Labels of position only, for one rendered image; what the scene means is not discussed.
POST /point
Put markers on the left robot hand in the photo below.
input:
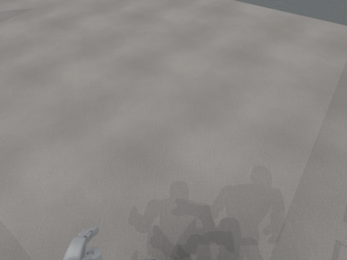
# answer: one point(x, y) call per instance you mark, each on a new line
point(77, 248)

